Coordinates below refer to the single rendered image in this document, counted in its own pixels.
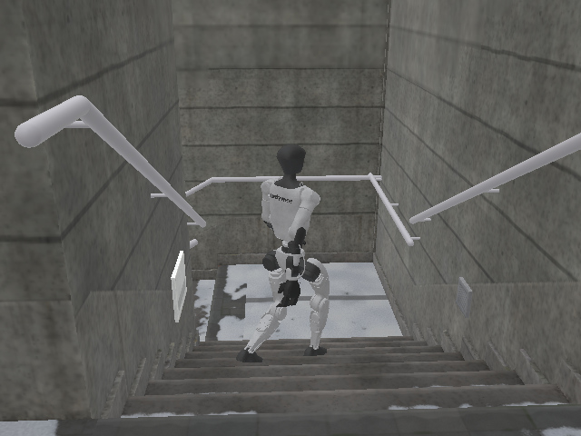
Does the robot right shin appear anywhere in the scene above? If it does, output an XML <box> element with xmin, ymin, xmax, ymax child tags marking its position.
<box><xmin>310</xmin><ymin>298</ymin><xmax>330</xmax><ymax>350</ymax></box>

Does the robot left upper arm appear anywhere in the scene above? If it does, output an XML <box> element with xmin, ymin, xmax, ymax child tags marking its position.
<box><xmin>261</xmin><ymin>178</ymin><xmax>278</xmax><ymax>223</ymax></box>

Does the right robot hand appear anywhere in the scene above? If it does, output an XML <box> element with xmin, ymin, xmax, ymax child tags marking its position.
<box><xmin>276</xmin><ymin>280</ymin><xmax>300</xmax><ymax>307</ymax></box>

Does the robot left shin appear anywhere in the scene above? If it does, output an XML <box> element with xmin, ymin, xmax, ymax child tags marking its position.
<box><xmin>244</xmin><ymin>303</ymin><xmax>281</xmax><ymax>353</ymax></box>

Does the robot shin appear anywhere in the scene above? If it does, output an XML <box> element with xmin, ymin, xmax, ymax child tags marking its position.
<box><xmin>244</xmin><ymin>303</ymin><xmax>281</xmax><ymax>353</ymax></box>
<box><xmin>310</xmin><ymin>298</ymin><xmax>330</xmax><ymax>350</ymax></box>

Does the robot right upper arm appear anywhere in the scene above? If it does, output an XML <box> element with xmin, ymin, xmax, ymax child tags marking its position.
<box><xmin>288</xmin><ymin>186</ymin><xmax>320</xmax><ymax>239</ymax></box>

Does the robot right forearm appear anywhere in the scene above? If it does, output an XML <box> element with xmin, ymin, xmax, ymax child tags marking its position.
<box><xmin>285</xmin><ymin>227</ymin><xmax>306</xmax><ymax>281</ymax></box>

